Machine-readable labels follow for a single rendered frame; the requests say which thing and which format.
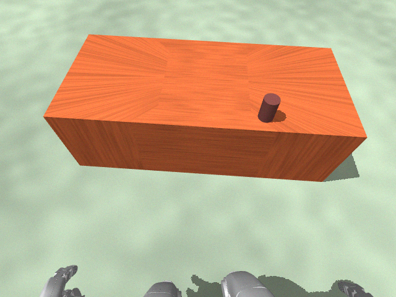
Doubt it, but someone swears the left robot hand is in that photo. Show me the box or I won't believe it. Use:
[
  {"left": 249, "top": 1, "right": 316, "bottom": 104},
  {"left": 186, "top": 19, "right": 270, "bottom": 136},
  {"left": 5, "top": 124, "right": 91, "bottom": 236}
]
[{"left": 40, "top": 265, "right": 85, "bottom": 297}]

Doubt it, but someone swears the can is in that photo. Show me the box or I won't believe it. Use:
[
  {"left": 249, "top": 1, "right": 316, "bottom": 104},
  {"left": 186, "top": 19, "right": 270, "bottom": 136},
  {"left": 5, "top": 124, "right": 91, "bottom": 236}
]
[{"left": 258, "top": 93, "right": 281, "bottom": 123}]

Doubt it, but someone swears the right robot hand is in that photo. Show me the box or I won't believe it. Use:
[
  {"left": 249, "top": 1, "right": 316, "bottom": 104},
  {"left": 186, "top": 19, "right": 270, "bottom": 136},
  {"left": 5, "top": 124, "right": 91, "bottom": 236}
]
[{"left": 338, "top": 282, "right": 373, "bottom": 297}]

